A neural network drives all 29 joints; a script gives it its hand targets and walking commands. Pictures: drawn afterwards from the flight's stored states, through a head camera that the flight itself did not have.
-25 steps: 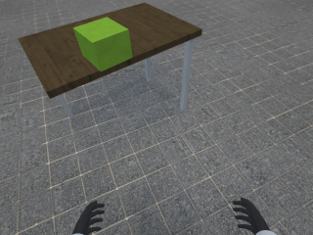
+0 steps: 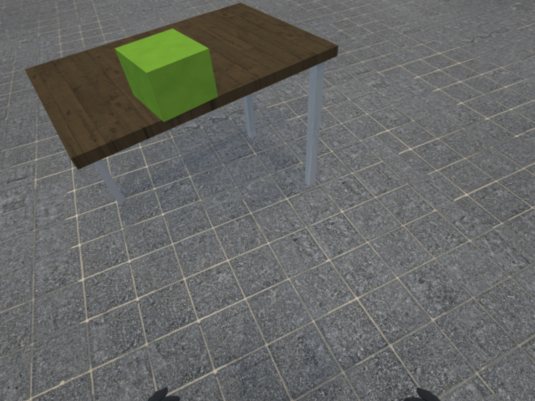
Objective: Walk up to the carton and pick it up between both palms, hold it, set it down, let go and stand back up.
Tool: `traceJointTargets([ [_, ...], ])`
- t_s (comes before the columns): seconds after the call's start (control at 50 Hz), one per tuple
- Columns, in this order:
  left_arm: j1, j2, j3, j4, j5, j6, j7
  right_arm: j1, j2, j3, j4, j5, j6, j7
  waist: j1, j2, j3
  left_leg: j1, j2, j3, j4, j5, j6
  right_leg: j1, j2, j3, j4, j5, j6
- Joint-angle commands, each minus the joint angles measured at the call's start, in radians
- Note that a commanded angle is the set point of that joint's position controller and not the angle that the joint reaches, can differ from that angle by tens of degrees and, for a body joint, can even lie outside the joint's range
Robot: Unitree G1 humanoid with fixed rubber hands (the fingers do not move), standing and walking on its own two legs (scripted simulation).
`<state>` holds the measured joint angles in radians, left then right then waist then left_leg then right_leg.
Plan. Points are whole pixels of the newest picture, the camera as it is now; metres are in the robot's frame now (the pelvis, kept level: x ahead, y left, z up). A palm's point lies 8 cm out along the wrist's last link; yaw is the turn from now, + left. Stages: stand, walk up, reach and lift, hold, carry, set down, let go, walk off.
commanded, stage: stand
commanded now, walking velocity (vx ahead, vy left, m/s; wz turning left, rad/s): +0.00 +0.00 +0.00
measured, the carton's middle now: (168, 73) +0.96 +0.31 +0.03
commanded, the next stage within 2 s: none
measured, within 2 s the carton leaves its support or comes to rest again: neither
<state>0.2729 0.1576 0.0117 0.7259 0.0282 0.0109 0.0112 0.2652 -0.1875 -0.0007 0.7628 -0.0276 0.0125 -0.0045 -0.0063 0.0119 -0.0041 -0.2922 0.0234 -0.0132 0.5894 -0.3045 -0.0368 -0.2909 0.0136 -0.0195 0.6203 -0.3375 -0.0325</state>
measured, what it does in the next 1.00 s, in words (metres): stands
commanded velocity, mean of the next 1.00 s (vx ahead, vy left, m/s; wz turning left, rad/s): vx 0.00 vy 0.00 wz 0.00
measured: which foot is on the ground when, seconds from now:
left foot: down 0.00-1.00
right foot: down 0.00-1.00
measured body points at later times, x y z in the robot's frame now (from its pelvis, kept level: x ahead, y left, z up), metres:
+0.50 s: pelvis +0.02 +0.01 +0.01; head +0.04 +0.01 +0.46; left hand +0.09 +0.25 -0.13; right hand +0.07 -0.22 -0.14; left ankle +0.00 +0.14 -0.73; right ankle -0.01 -0.10 -0.73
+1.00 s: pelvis +0.03 +0.02 +0.01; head +0.04 +0.01 +0.46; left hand +0.03 +0.24 -0.14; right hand +0.03 -0.20 -0.15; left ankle +0.00 +0.14 -0.73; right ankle -0.01 -0.10 -0.73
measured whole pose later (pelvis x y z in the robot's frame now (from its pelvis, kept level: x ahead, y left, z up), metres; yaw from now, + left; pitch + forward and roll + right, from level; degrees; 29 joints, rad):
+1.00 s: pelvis +0.03 +0.02 +0.01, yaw +0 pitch -2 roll +0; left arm 0.31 0.13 0.01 1.07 0.01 -0.01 0.05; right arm 0.28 -0.14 -0.01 1.12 -0.01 0.00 -0.05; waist 0.00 0.01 0.04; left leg -0.14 0.01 0.00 0.47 -0.30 -0.01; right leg -0.12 0.00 -0.02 0.47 -0.31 -0.01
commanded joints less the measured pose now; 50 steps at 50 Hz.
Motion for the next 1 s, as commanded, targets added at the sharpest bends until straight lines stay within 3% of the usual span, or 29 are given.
traceJointTargets([
  [0.0,0.047,0.095,0.027,-0.051,-0.005,-0.014,0.007,-0.002,-0.047,-0.019,-0.066,0.000,-0.018,-0.005,0.009,-0.085,0.033,0.029,0.020,-0.029,-0.076,0.087,0.044,-0.097,-0.075,0.112,-0.220,-0.014,-0.016],
  [0.02,0.005,0.098,0.026,-0.070,0.002,-0.016,0.003,0.027,-0.076,-0.023,-0.047,-0.006,-0.021,-0.005,-0.008,-0.019,0.025,-0.002,0.008,-0.014,-0.088,0.096,0.037,-0.044,-0.078,0.103,-0.218,0.000,-0.016],
  [0.04,-0.017,0.088,0.028,-0.068,0.003,-0.020,-0.002,0.042,-0.093,-0.030,-0.028,-0.002,-0.024,-0.011,-0.011,-0.005,0.033,-0.010,0.017,-0.031,-0.088,0.104,0.045,-0.031,-0.075,0.101,-0.193,0.045,-0.025],
  [0.06,-0.011,0.103,0.033,-0.058,0.001,-0.026,0.008,0.056,-0.075,-0.026,-0.029,0.003,-0.030,-0.008,-0.016,-0.031,-0.034,0.008,0.021,-0.031,-0.085,0.135,0.044,0.039,-0.086,0.090,-0.182,0.114,-0.017],
  [0.1,0.057,0.097,0.028,-0.044,-0.008,-0.039,-0.001,0.016,-0.085,-0.031,-0.021,0.001,-0.022,-0.015,0.018,-0.017,-0.060,0.023,0.011,-0.013,-0.068,0.186,0.040,0.038,-0.088,0.096,-0.155,0.207,-0.023],
  [0.12,0.067,0.086,0.025,-0.022,-0.001,-0.040,0.008,0.042,-0.094,-0.035,-0.013,0.002,-0.020,-0.023,0.009,-0.005,-0.073,0.045,0.017,-0.012,-0.072,0.178,0.047,0.050,-0.088,0.095,-0.156,0.229,-0.026],
  [0.14,0.054,0.129,0.040,-0.016,-0.002,-0.039,0.009,0.016,-0.090,-0.039,-0.008,0.004,-0.023,-0.016,0.011,-0.022,-0.046,0.030,0.012,-0.011,-0.079,0.156,0.042,0.027,-0.097,0.098,-0.171,0.214,-0.025],
  [0.16,0.051,0.127,0.042,-0.017,0.003,-0.037,0.008,0.042,-0.077,-0.033,0.010,0.002,-0.018,-0.014,0.014,0.023,-0.054,0.036,0.008,0.000,-0.067,0.181,0.036,0.036,-0.107,0.106,-0.173,0.218,-0.028],
  [0.18,0.048,0.155,0.049,-0.011,0.003,-0.035,0.013,0.078,-0.059,-0.029,0.027,0.011,-0.014,-0.015,-0.003,0.001,-0.020,0.013,0.011,-0.006,-0.088,0.165,0.031,0.018,-0.098,0.093,-0.171,0.164,-0.020],
  [0.2,0.012,0.153,0.052,-0.023,-0.009,-0.036,0.004,0.078,-0.087,-0.040,0.030,0.009,-0.018,-0.019,-0.006,0.030,-0.080,0.009,0.018,-0.024,-0.094,0.155,0.046,0.072,-0.091,0.083,-0.162,0.147,-0.025],
  [0.22,-0.001,0.116,0.041,-0.011,-0.007,-0.036,0.005,0.049,-0.088,-0.034,0.037,0.006,-0.025,-0.011,-0.006,-0.023,-0.072,0.064,0.019,-0.017,-0.073,0.194,0.046,0.015,-0.093,0.096,-0.163,0.162,-0.025],
  [0.24,0.046,0.106,0.037,-0.003,-0.006,-0.034,0.005,0.041,-0.103,-0.046,0.044,-0.001,-0.020,-0.020,0.014,0.023,-0.030,0.044,0.018,-0.012,-0.076,0.193,0.044,-0.001,-0.089,0.082,-0.184,0.141,-0.016],
  [0.28,0.054,0.104,0.036,0.027,-0.006,-0.033,0.010,0.056,-0.097,-0.046,0.047,0.006,-0.014,-0.019,0.002,-0.069,-0.019,0.043,0.030,-0.025,-0.091,0.193,0.050,0.007,-0.079,0.081,-0.186,0.163,-0.019],
  [0.3,0.058,0.113,0.038,0.023,-0.003,-0.033,0.021,0.092,-0.119,-0.053,0.077,0.002,-0.019,-0.027,0.001,-0.023,0.005,0.043,0.040,-0.032,-0.097,0.174,0.049,0.011,-0.083,0.085,-0.189,0.163,-0.013],
  [0.36,0.023,0.091,0.032,0.048,-0.001,-0.023,0.017,0.092,-0.096,-0.054,0.096,0.001,-0.026,-0.014,-0.007,-0.066,0.018,0.094,0.030,-0.025,-0.093,0.216,0.047,-0.029,-0.093,0.107,-0.221,0.166,-0.023],
  [0.4,0.046,0.108,0.043,0.065,-0.015,-0.029,0.009,0.073,-0.079,-0.051,0.112,0.007,-0.023,-0.017,-0.001,0.014,0.032,0.084,0.042,-0.031,-0.094,0.255,0.055,-0.021,-0.074,0.076,-0.204,0.212,-0.012],
  [0.42,0.048,0.100,0.046,0.087,-0.007,-0.034,0.016,0.088,-0.074,-0.049,0.125,0.006,-0.027,-0.027,-0.003,-0.024,0.032,0.045,0.052,-0.051,-0.125,0.259,0.060,0.039,-0.068,0.060,-0.183,0.213,-0.008],
  [0.58,0.092,0.084,0.035,0.165,-0.018,-0.032,0.028,0.079,-0.087,-0.042,0.202,0.012,-0.031,-0.050,0.021,0.034,-0.057,0.128,0.071,-0.049,-0.144,0.455,0.075,0.161,-0.077,0.050,-0.154,0.339,0.008],
  [0.6,0.091,0.104,0.040,0.173,-0.016,-0.030,0.028,0.045,-0.098,-0.045,0.198,0.009,-0.032,-0.050,0.034,-0.022,-0.018,0.134,0.075,-0.054,-0.143,0.486,0.080,0.117,-0.076,0.047,-0.153,0.365,0.009],
  [0.62,0.084,0.063,0.026,0.190,-0.016,-0.023,0.032,0.082,-0.124,-0.057,0.206,0.015,-0.032,-0.043,0.004,-0.020,-0.009,0.148,0.062,-0.045,-0.137,0.438,0.074,0.092,-0.068,0.053,-0.173,0.322,0.011],
  [0.64,0.117,0.075,0.025,0.200,-0.014,-0.022,0.034,0.065,-0.120,-0.056,0.222,0.009,-0.033,-0.046,0.027,0.045,-0.021,0.174,0.069,-0.043,-0.133,0.467,0.085,0.106,-0.084,0.056,-0.183,0.355,0.009],
  [0.66,0.079,0.137,0.043,0.207,-0.013,-0.025,0.036,0.083,-0.041,-0.037,0.229,0.015,-0.032,-0.042,0.003,-0.003,-0.046,0.154,0.057,-0.045,-0.133,0.455,0.074,0.132,-0.084,0.055,-0.174,0.371,0.003],
  [0.68,0.110,0.114,0.042,0.216,-0.021,-0.025,0.036,0.074,-0.025,-0.033,0.246,0.012,-0.030,-0.041,0.021,0.016,-0.015,0.146,0.062,-0.040,-0.142,0.439,0.079,0.128,-0.088,0.054,-0.175,0.379,0.006],
  [0.72,0.067,0.105,0.035,0.228,-0.008,-0.027,0.035,0.070,-0.055,-0.037,0.258,0.008,-0.030,-0.042,0.008,0.002,0.053,0.131,0.061,-0.035,-0.136,0.446,0.079,0.108,-0.088,0.050,-0.191,0.383,0.011],
  [0.74,0.095,0.101,0.030,0.248,-0.012,-0.028,0.036,0.055,-0.096,-0.048,0.263,0.012,-0.023,-0.042,0.017,-0.056,0.047,0.162,0.061,-0.038,-0.137,0.426,0.079,0.097,-0.094,0.062,-0.208,0.410,0.008],
  [0.8,0.102,0.095,0.028,0.275,-0.010,-0.034,0.036,0.094,-0.054,-0.043,0.302,0.020,-0.010,-0.045,0.003,0.044,0.084,0.143,0.042,-0.019,-0.161,0.313,0.056,0.085,-0.099,0.070,-0.229,0.366,-0.004],
  [0.82,0.081,0.112,0.029,0.282,-0.007,-0.033,0.038,0.105,-0.009,-0.027,0.315,0.021,-0.014,-0.043,-0.015,0.023,0.077,0.145,0.054,-0.024,-0.156,0.353,0.061,0.107,-0.099,0.069,-0.220,0.394,-0.004],
  [0.92,0.135,0.044,0.013,0.328,-0.016,-0.028,0.039,0.084,-0.030,-0.028,0.338,0.014,-0.023,-0.051,0.013,-0.028,0.044,0.187,0.069,-0.027,-0.154,0.466,0.068,0.136,-0.098,0.061,-0.211,0.444,0.004],
  [0.98,0.106,0.038,0.006,0.340,-0.015,-0.022,0.038,0.073,-0.004,-0.016,0.354,0.017,-0.021,-0.045,0.008,-0.020,0.063,0.150,0.066,-0.038,-0.174,0.383,0.067,0.148,-0.089,0.051,-0.223,0.377,0.003],
])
